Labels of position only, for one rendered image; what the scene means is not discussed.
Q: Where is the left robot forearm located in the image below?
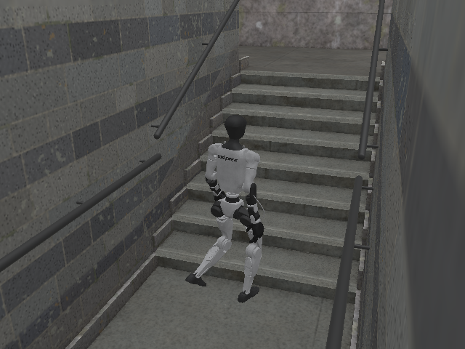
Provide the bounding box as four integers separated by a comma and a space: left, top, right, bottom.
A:
206, 178, 222, 196

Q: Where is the robot right hand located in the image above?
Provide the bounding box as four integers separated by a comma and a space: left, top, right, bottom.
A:
246, 222, 264, 243

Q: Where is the robot left thigh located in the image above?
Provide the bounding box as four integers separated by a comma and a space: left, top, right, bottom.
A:
211, 199, 233, 251

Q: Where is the right robot foot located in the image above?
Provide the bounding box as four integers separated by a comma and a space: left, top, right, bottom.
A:
238, 286, 259, 303

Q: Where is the robot left upper arm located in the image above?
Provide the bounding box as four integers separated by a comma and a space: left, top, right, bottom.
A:
205, 143, 221, 180

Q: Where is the robot left hand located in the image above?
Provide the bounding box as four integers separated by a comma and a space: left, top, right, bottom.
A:
214, 191, 226, 201

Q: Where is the robot right upper arm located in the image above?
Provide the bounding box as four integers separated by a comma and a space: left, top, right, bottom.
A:
242, 149, 260, 193

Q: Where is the right robot forearm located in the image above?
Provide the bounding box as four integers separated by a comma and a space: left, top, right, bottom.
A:
246, 183, 260, 224

